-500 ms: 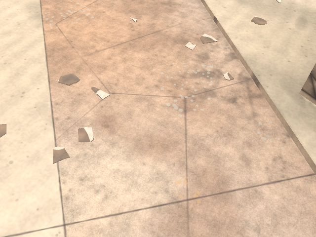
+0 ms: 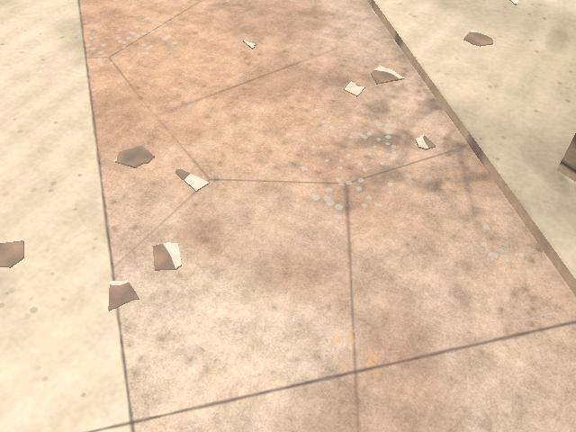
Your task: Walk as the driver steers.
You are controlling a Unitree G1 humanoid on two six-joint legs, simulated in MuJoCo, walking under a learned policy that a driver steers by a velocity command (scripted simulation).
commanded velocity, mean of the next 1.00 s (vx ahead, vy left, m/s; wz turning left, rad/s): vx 0.00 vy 0.00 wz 0.00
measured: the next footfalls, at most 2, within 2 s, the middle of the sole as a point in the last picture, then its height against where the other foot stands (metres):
right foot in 1.48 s outside the picture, level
left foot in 1.98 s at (284, 392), level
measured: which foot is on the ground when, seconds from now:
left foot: down 0.00-1.00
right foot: down 0.00-1.00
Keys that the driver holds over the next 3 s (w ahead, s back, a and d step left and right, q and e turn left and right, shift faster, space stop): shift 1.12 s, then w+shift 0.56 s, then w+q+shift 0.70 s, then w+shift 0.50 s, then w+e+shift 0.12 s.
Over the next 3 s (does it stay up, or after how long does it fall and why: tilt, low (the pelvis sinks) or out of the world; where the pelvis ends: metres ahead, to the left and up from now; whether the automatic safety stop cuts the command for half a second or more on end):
stays up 1.17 0.34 -0.01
